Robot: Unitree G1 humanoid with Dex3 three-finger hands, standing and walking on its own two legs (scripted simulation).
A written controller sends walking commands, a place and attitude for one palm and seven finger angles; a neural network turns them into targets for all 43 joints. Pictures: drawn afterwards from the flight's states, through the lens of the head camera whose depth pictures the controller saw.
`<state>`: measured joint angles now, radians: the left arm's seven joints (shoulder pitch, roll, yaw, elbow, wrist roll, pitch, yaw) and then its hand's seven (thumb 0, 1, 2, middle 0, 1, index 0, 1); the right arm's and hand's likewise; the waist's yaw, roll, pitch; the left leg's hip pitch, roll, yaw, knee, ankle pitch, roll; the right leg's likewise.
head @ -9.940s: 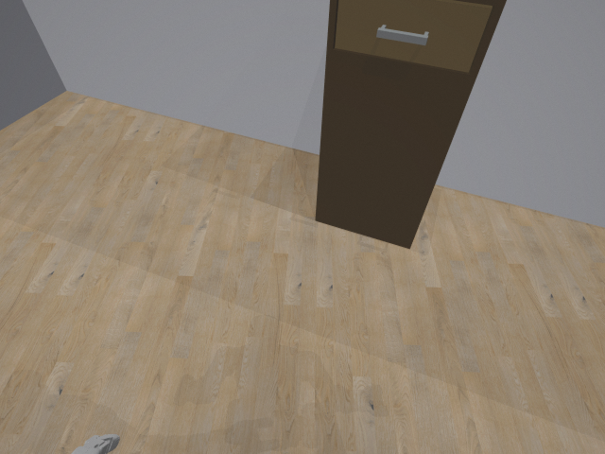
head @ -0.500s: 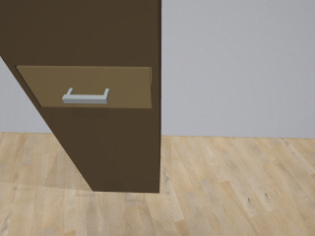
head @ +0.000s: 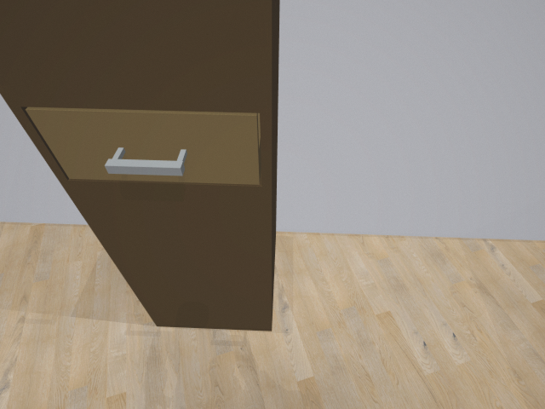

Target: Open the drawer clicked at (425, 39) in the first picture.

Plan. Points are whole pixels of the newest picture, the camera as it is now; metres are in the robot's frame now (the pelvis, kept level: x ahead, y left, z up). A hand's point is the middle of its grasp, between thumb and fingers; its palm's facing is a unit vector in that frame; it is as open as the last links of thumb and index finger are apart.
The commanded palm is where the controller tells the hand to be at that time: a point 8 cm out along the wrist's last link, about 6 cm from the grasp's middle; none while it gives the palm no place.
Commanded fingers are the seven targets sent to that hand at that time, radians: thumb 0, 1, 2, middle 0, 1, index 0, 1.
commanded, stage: look again from close up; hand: left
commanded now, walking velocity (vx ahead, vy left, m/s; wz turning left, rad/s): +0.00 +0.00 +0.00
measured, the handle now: (148, 160) +0.49 +0.26 +0.09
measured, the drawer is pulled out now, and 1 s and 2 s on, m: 0.00 0.00 0.00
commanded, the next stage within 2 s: raise the hand with hooked fingers in 0.10 s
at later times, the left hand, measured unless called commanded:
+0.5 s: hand (126, 375) +0.17 +0.22 -0.02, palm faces +0.01 -0.24 -0.97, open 8.0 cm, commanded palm +0.12 +0.24 +0.00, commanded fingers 0.00 0.53 0.74 -0.23 -0.54 -0.23 -0.54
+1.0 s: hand (96, 329) +0.21 +0.25 +0.05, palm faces +0.06 -0.13 -0.99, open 10.8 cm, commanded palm +0.17 +0.26 +0.11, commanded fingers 0.00 -0.06 0.49 -0.27 -0.92 -0.27 -0.92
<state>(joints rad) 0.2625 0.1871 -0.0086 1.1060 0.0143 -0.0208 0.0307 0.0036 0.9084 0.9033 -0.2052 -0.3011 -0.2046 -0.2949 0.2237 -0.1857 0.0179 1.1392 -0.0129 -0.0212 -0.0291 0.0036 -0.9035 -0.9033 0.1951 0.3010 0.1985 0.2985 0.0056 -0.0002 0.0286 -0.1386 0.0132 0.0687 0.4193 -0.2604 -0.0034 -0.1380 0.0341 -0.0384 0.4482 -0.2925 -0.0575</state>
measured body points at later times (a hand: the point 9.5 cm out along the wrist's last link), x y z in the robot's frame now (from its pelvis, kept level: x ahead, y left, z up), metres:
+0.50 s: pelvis -0.04 +0.01 -0.02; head -0.03 -0.03 +0.42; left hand +0.16 +0.23 +0.03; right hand +0.17 -0.24 -0.11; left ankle -0.02 +0.12 -0.74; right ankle -0.03 -0.08 -0.74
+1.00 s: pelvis -0.04 +0.03 -0.01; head -0.04 -0.01 +0.44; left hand +0.20 +0.25 +0.10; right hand +0.16 -0.17 -0.11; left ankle -0.02 +0.12 -0.74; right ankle -0.03 -0.08 -0.74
